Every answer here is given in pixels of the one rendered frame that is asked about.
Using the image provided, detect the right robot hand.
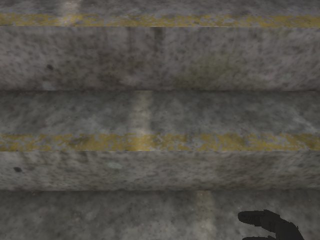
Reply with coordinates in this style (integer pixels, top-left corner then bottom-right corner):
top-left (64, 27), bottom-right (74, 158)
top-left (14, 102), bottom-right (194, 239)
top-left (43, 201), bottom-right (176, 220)
top-left (238, 209), bottom-right (304, 240)

